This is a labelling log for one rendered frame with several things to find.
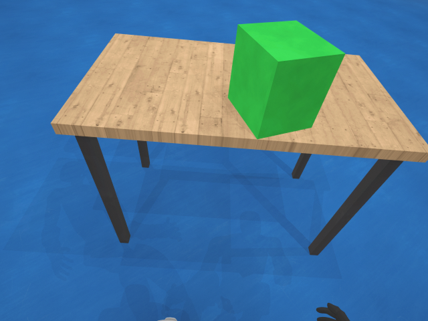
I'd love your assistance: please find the right robot hand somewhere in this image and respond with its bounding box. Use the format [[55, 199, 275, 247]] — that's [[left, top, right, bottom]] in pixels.
[[316, 303, 350, 321]]

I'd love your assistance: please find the carton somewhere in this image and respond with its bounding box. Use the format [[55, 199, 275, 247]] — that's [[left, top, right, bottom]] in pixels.
[[228, 21, 345, 139]]

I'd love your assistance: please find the table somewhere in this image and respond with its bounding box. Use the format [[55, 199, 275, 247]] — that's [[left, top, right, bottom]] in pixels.
[[51, 33, 428, 255]]

